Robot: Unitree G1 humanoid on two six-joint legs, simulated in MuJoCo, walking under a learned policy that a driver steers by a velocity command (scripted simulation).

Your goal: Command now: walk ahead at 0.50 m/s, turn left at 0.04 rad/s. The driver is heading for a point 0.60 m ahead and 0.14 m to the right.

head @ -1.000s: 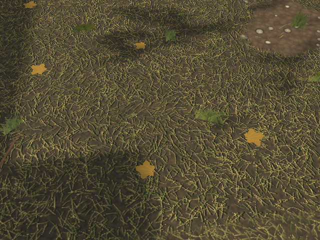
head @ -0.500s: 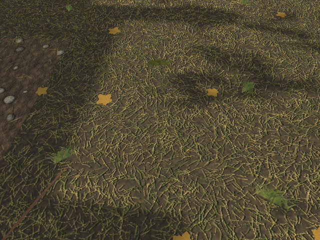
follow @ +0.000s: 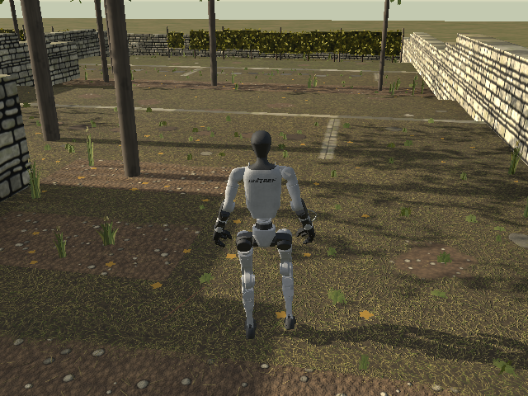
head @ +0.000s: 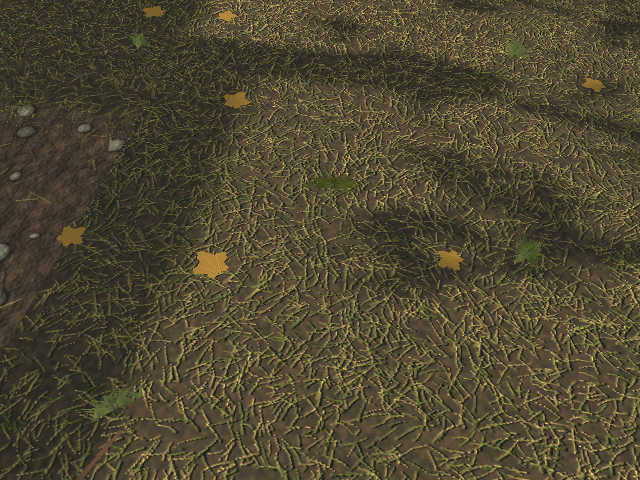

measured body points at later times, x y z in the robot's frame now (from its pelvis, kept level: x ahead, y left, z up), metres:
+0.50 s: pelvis +0.27 -0.07 +0.00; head +0.30 -0.08 +0.44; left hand +0.38 +0.20 -0.11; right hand +0.36 -0.35 -0.13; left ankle +0.22 +0.09 -0.66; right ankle +0.31 -0.15 -0.74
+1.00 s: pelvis +0.50 -0.01 -0.01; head +0.54 +0.01 +0.44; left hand +0.57 +0.27 -0.15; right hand +0.67 -0.27 -0.11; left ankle +0.60 +0.08 -0.74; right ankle +0.43 -0.16 -0.68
